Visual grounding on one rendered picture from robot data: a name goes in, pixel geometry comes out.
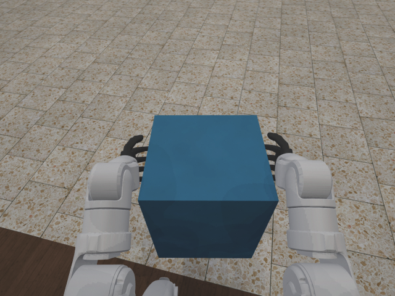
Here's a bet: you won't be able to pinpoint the carton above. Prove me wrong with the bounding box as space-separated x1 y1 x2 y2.
138 115 279 258

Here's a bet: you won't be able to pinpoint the right robot forearm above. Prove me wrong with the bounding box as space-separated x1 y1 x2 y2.
275 153 360 296

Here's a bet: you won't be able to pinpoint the left robot forearm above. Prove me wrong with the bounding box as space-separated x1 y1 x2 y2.
64 155 139 296

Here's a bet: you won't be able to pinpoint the robot left upper arm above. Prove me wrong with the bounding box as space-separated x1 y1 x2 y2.
65 265 136 296

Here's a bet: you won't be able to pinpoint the right robot hand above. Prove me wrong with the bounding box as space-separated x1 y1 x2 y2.
264 133 293 181

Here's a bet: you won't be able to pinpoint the left robot hand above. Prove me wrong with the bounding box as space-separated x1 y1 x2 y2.
120 135 148 182

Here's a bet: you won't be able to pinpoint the robot left thigh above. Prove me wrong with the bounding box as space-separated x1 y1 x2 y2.
142 280 178 296

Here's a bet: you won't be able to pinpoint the robot right upper arm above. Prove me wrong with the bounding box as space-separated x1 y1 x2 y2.
283 263 359 296

